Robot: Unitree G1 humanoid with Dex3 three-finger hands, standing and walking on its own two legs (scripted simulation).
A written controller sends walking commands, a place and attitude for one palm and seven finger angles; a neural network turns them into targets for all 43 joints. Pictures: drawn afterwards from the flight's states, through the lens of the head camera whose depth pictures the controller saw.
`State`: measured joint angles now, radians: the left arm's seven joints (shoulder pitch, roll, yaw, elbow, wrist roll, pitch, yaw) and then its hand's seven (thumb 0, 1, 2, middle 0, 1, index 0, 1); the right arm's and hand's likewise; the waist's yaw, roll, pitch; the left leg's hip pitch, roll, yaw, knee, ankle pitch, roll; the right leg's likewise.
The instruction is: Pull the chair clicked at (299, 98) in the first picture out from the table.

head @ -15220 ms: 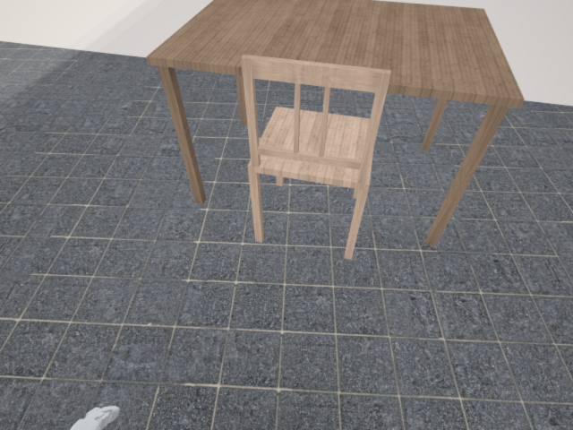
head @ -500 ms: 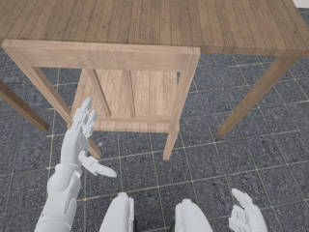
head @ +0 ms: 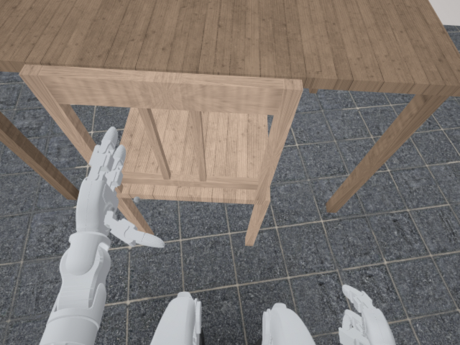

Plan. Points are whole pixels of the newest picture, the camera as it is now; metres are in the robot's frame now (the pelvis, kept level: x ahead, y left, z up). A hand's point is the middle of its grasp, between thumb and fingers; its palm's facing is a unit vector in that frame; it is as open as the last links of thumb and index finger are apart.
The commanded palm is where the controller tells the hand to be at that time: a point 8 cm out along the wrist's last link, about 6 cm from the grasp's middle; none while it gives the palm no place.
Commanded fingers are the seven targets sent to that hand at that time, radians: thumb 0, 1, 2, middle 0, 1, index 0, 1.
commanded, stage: aim the fingers beside a spindle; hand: left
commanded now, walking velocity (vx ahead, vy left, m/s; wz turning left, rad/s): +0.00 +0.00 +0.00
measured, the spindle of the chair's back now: (157, 147) +0.48 +0.16 -0.01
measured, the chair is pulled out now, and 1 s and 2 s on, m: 0.00 0.00 0.00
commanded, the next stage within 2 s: push the fingers through the gap in 0.24 s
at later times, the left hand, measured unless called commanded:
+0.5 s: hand (151, 212) +0.33 +0.15 +0.01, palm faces -0.09 -1.00 +0.00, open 16.9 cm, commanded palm +0.33 +0.21 +0.02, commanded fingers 0.00 -0.50 0.30 -0.06 -0.08 -0.06 -0.08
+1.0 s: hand (152, 169) +0.40 +0.15 +0.03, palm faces +0.00 -1.00 -0.05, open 16.9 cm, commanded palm +0.38 +0.20 +0.02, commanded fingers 0.00 -0.50 0.30 -0.06 -0.08 -0.06 -0.08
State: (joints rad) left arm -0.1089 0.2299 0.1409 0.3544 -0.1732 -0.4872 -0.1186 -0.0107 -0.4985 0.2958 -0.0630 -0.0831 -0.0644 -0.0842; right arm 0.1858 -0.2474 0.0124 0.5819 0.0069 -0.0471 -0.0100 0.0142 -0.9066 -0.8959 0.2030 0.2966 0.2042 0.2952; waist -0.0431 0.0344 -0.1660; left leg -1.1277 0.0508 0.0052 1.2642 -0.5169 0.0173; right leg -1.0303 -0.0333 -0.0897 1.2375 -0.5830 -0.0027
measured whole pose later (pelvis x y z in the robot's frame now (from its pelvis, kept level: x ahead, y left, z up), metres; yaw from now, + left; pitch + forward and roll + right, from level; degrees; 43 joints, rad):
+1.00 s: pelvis +0.00 +0.00 -0.01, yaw -1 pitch +23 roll -3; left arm -0.39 0.26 0.20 0.62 -0.14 -0.47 -0.11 -0.01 -0.50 0.30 -0.06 -0.08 -0.06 -0.08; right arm 0.22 -0.25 0.01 0.61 0.00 -0.02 -0.01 0.01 -0.91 -0.90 0.20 0.30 0.21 0.30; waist -0.09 0.04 -0.16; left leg -1.18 0.06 0.01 1.28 -0.51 0.01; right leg -1.09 -0.02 -0.08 1.26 -0.58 -0.01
